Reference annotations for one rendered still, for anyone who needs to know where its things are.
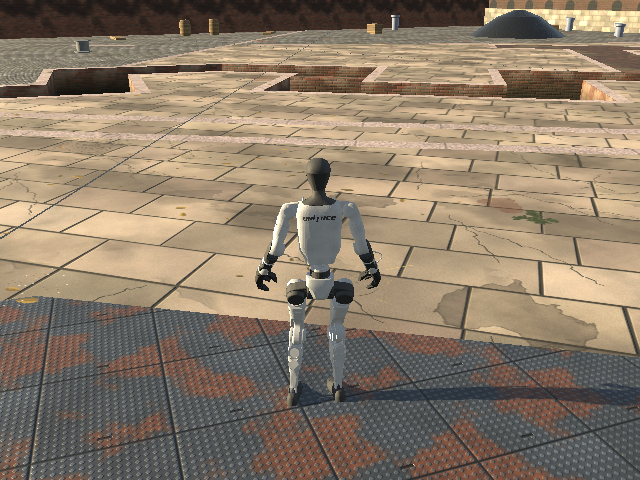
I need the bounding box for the robot left shin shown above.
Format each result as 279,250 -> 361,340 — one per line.
288,327 -> 303,393

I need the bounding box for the robot right forearm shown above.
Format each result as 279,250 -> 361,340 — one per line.
359,239 -> 378,274

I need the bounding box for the robot left upper arm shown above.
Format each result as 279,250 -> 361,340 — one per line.
269,202 -> 298,257

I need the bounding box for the robot right shin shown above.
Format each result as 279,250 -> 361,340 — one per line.
329,325 -> 346,389

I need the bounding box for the robot left forearm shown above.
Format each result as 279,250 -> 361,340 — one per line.
258,241 -> 278,275

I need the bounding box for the robot shin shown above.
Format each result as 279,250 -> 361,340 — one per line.
329,325 -> 346,389
288,327 -> 303,393

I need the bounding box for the robot right hand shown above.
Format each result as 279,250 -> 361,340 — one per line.
358,269 -> 381,289

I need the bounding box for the robot left hand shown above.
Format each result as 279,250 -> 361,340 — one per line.
255,269 -> 277,291

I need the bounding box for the robot right upper arm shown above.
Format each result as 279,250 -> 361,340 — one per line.
340,201 -> 369,255

